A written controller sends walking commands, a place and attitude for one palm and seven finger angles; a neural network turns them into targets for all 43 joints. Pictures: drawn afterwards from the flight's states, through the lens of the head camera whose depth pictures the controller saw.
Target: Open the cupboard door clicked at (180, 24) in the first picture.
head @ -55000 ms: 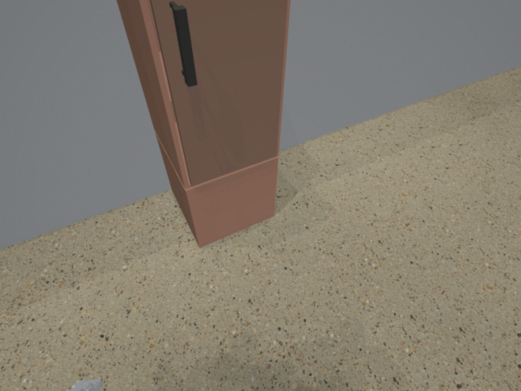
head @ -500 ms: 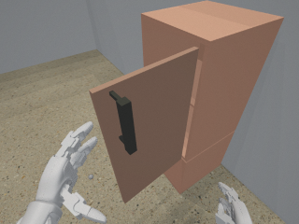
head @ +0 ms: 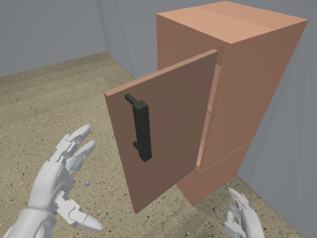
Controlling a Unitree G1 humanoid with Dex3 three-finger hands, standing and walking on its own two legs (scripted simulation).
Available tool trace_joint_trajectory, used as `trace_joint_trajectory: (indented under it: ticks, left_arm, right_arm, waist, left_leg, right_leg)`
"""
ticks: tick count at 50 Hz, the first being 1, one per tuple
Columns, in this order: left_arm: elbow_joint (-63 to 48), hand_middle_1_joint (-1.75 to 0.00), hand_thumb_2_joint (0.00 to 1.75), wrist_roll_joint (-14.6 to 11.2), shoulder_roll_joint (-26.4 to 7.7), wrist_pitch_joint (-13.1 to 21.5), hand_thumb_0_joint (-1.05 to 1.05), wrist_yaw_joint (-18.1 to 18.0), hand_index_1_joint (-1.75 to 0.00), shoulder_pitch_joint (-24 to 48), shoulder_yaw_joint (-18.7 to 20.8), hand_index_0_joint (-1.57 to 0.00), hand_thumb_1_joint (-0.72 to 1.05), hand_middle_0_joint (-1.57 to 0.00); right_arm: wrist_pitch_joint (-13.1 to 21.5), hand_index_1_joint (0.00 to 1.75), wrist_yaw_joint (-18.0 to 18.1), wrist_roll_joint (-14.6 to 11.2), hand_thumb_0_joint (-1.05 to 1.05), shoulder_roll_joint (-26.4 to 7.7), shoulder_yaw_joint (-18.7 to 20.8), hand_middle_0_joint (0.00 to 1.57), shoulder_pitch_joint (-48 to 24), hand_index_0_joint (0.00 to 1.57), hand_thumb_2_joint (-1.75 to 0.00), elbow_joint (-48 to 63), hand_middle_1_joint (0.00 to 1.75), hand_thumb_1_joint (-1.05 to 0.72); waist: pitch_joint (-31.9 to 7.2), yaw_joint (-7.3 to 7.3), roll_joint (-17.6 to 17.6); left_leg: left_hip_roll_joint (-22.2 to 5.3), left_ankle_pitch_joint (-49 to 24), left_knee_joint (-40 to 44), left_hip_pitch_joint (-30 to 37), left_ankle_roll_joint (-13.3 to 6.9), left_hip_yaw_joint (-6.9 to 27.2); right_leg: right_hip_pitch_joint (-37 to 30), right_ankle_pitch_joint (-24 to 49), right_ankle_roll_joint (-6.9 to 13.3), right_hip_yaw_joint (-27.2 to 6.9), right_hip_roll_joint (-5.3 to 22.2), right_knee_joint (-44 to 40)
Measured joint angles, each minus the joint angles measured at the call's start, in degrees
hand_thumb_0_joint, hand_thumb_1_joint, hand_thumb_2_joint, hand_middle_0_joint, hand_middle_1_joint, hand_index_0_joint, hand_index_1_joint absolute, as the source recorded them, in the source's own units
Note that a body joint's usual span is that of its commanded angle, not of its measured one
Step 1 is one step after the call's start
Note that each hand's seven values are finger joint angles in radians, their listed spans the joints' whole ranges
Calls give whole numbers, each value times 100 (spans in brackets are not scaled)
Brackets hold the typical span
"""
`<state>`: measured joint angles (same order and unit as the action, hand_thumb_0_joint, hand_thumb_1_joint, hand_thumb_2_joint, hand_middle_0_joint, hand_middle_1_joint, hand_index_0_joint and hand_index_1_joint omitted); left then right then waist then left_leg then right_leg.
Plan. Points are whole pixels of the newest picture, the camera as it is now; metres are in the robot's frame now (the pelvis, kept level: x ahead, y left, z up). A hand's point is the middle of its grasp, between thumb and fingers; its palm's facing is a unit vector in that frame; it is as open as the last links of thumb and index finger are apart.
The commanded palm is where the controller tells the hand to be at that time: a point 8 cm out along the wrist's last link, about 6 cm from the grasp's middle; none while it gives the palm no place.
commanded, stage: draw the hand back to the body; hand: left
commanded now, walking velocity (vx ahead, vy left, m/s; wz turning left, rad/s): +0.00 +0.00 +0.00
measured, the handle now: (138, 129) +0.32 +0.10 +0.16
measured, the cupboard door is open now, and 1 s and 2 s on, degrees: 96 96 96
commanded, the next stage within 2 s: step back with the hand held close in 1.32 s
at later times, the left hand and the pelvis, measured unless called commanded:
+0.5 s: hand (64, 174) +0.18 +0.21 +0.16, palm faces +0.30 -0.89 -0.34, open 14.3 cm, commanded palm +0.14 +0.26 +0.17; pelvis +0.01 +0.00 +0.01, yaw -1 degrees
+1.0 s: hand (46, 154) +0.22 +0.27 +0.16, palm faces +0.43 -0.82 -0.38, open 8.5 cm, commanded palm +0.17 +0.30 +0.18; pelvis +0.02 +0.01 +0.01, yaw -3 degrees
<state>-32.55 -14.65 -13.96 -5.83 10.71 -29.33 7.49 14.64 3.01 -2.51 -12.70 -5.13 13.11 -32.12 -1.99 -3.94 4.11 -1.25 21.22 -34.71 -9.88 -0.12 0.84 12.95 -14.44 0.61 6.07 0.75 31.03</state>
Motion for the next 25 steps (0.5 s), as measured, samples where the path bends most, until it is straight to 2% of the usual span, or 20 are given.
trace_joint_trajectory:
  ticks: [13, 16, 18, 21, 25]
  left_arm:
    - [170, -30, 31, -229, -178, -189, -1, 254, -30, 98, 464, -15, -46, -16]
    - [49, -30, 33, 455, -337, 211, -1, -455, -30, -88, 385, -15, -41, -16]
    - [0, -30, 35, 756, -335, 493, -1, -892, -30, -251, 371, -15, -36, -16]
    - [32, -30, 39, 1036, -287, 782, -1, -1300, -30, -353, 329, -16, -28, -17]
    - [199, -30, 44, 1218, -281, 1000, -1, -1572, -30, -302, 312, -16, -16, -17]
  right_arm:
    - [18, 30, 12, -40, 2, -54, 12, 20, 11, 20, -90, -108, 30, -90]
    - [-4, 30, 30, 134, 2, -18, 85, 20, -4, 20, -90, -99, 30, -90]
    - [-67, 30, 27, 199, 2, 11, 139, 20, -26, 20, -90, -92, 30, -90]
    - [-172, 30, 37, 252, 2, 19, 209, 20, -28, 20, -90, -122, 30, -90]
    - [-300, 30, 74, 294, 2, 18, 256, 20, -29, 20, -90, -244, 30, -90]
  waist:
    - [-45, 14, -26]
    - [6, 1, -48]
    - [80, 5, -67]
    - [193, -24, -74]
    - [304, -50, -72]
  left_leg:
    - [11, -54, 198, 140, -16, -57]
    - [-11, -71, 260, 202, -12, -90]
    - [-25, -99, 329, 258, -11, -119]
    - [-28, -151, 434, 344, -17, -145]
    - [-9, -219, 582, 463, -32, -165]
  right_leg:
    - [-107, 59, -22, -57, -1, -168]
    - [-157, 91, -15, -88, -28, -238]
    - [-205, 135, -11, -115, -47, -314]
    - [-288, 200, -17, -140, -58, -430]
    - [-395, 260, -30, -159, -45, -557]
